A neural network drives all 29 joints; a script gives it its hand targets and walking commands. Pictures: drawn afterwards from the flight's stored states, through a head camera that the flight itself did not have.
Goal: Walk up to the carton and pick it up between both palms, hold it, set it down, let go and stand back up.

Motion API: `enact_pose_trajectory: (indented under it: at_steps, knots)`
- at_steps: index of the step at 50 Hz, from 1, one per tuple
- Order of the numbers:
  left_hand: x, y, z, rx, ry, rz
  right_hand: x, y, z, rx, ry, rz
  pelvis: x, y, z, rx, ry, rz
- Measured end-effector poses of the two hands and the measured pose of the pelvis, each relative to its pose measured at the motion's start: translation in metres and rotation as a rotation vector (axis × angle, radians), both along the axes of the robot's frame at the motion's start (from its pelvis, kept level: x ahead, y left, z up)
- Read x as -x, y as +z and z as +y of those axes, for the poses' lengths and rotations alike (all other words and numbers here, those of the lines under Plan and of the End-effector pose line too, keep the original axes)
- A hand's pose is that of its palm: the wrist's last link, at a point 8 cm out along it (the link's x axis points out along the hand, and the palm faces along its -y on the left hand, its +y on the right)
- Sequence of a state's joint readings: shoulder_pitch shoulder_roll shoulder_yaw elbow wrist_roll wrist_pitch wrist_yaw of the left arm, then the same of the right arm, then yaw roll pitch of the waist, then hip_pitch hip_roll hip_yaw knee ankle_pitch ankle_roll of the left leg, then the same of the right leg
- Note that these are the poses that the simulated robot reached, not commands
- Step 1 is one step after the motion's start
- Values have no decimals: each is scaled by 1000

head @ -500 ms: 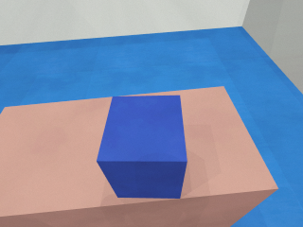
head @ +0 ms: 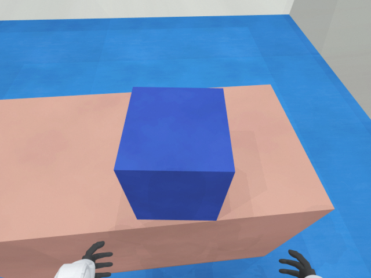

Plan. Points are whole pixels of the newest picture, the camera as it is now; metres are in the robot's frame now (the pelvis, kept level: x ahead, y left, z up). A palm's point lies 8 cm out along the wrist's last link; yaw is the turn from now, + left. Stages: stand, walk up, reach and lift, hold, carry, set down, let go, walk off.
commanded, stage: reach and lift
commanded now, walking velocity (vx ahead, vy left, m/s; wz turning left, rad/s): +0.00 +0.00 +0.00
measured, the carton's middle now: (177, 158) +0.40 +0.04 +0.01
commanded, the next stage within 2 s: none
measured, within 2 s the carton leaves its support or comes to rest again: neither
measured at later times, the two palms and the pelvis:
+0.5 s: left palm out of the picture +0.14 +0.24 -0.07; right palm out of the picture +0.08 -0.19 -0.08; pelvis -0.05 +0.03 +0.02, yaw -3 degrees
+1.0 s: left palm out of the picture +0.13 +0.25 -0.03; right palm out of the picture +0.11 -0.16 -0.05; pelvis -0.05 +0.03 +0.03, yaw -1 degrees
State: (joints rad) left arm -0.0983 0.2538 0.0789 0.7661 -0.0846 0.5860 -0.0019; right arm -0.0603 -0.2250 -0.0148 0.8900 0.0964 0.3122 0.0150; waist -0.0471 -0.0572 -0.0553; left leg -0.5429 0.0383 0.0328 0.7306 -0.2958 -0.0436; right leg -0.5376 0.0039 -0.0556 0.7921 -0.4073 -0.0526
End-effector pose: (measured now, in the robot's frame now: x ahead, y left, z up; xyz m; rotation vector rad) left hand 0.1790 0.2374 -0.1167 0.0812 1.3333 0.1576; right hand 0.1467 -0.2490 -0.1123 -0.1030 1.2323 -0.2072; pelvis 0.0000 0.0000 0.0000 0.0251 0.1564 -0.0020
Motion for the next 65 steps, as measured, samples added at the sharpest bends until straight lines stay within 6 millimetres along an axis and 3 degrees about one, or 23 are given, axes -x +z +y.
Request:
enact_pose_trajectory:
  at_steps: [2,4,6,11,15,19,23,28,33,40,45,52,65]
  knots:
    - [-36,19,-2,-1,-54,-80,-35,17,6,-8,25,-94,6,-2,4,1,2,-5]
    - [-31,26,-5,-6,-92,-20,-52,33,19,-38,25,-157,10,2,9,12,-3,-38]
    - [-16,34,-11,19,-108,-4,-53,43,33,-68,13,-185,12,9,13,25,-10,-75]
    - [37,45,-20,61,-77,-14,-8,37,57,-105,6,-143,18,20,21,39,-7,-133]
    - [61,43,-11,20,-62,-44,36,26,66,-105,16,-102,28,22,24,39,-8,-132]
    - [62,39,-1,-14,-76,-87,59,24,65,-88,15,-127,40,20,25,33,-23,-109]
    - [48,45,2,-23,-100,-169,64,31,60,-74,12,-197,49,18,26,30,-37,-108]
    - [42,56,-5,-7,-115,-244,63,46,57,-66,18,-284,55,21,26,28,-47,-157]
    - [58,56,-8,10,-90,-253,64,59,63,-73,24,-327,56,25,22,26,-47,-206]
    - [77,54,3,1,-51,-297,61,65,88,-103,13,-377,58,24,21,23,-50,-223]
    - [68,66,12,-42,-100,-369,52,64,100,-123,17,-421,55,24,25,31,-46,-230]
    - [46,85,18,-56,-118,-492,35,59,89,-103,26,-483,45,26,25,23,-21,-239]
    - [29,72,8,19,-92,-597,14,77,83,-55,-6,-561,19,32,9,19,-22,-193]
